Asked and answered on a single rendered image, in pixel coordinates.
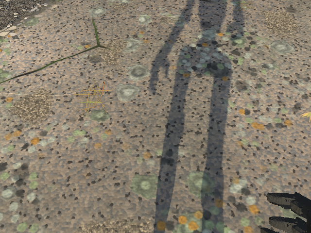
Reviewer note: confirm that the right robot hand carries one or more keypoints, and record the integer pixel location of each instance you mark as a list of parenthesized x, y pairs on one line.
[(298, 204)]

